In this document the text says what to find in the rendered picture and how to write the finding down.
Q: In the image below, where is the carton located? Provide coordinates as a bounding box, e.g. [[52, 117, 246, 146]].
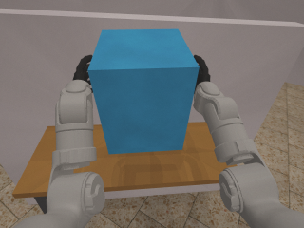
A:
[[87, 28, 200, 155]]

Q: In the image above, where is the robot right upper arm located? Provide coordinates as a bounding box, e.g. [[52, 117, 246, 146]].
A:
[[218, 162, 304, 228]]

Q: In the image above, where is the robot left upper arm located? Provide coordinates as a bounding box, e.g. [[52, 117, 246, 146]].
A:
[[13, 171, 105, 228]]

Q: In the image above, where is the left robot hand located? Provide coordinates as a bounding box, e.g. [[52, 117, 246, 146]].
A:
[[73, 54, 93, 93]]

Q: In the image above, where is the right robot forearm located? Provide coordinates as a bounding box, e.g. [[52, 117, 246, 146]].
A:
[[193, 81, 279, 199]]

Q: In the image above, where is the left robot forearm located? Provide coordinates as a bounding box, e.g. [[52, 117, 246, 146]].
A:
[[47, 80, 97, 209]]

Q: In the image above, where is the right robot hand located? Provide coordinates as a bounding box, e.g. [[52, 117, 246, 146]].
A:
[[194, 54, 211, 94]]

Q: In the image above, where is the table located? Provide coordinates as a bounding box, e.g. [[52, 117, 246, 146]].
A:
[[12, 122, 237, 214]]

